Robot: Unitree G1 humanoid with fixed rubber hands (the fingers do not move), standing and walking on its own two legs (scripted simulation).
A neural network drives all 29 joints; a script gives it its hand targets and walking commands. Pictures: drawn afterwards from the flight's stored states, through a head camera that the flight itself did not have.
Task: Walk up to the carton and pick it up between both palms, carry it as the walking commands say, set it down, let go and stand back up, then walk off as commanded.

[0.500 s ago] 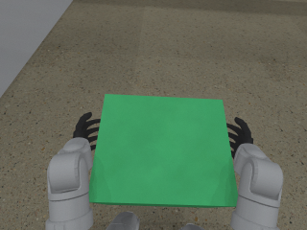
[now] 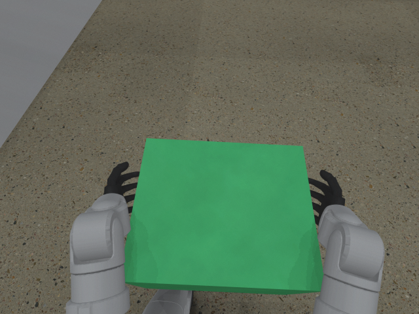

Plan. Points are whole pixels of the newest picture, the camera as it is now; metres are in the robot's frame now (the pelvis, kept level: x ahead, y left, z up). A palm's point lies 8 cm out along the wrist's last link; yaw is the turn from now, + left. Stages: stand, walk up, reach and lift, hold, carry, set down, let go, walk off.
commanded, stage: carry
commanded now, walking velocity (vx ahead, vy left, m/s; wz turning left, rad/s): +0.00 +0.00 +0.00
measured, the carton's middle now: (219, 221) +0.29 +0.01 -0.02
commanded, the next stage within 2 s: none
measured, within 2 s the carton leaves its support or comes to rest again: neither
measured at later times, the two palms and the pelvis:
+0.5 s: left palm (125, 220) +0.24 +0.16 +0.07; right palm (355, 244) +0.23 -0.20 +0.07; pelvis -0.05 -0.01 +0.01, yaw +0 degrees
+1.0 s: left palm (123, 233) +0.22 +0.16 +0.06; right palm (355, 258) +0.21 -0.20 +0.06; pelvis -0.07 -0.01 +0.01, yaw +0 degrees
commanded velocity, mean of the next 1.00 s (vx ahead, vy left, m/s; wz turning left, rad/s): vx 0.00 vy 0.02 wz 0.00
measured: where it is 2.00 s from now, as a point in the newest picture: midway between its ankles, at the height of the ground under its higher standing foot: outside the picture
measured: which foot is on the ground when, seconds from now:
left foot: down 0.00-0.00, up 0.02-0.18, down 0.20-1.00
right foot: down 0.00-1.00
